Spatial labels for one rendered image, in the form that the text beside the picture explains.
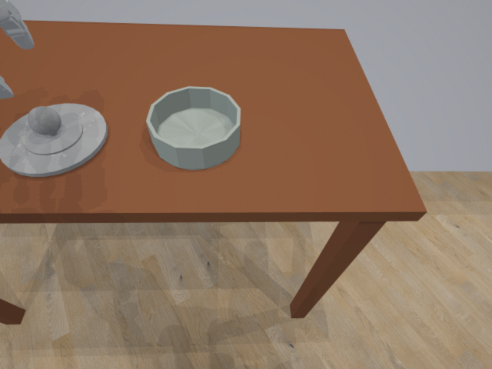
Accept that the table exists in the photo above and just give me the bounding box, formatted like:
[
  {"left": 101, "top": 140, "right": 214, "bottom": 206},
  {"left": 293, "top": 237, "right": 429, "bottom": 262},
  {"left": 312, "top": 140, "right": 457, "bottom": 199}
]
[{"left": 0, "top": 20, "right": 427, "bottom": 324}]

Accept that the lid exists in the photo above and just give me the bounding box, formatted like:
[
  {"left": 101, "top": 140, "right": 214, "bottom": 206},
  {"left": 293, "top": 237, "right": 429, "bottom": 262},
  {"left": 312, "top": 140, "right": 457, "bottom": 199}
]
[{"left": 0, "top": 104, "right": 108, "bottom": 177}]

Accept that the pot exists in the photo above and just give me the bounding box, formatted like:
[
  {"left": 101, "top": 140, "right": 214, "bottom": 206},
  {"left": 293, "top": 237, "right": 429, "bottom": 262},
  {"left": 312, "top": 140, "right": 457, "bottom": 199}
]
[{"left": 146, "top": 86, "right": 241, "bottom": 170}]

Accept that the knob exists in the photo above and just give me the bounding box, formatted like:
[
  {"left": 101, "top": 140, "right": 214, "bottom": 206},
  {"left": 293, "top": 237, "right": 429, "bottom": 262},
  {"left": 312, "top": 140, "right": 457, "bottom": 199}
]
[{"left": 27, "top": 106, "right": 62, "bottom": 135}]

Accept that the left robot hand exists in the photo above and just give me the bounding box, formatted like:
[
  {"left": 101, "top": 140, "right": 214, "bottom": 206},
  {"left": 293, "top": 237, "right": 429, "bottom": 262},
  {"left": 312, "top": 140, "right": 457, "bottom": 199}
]
[{"left": 0, "top": 0, "right": 35, "bottom": 99}]

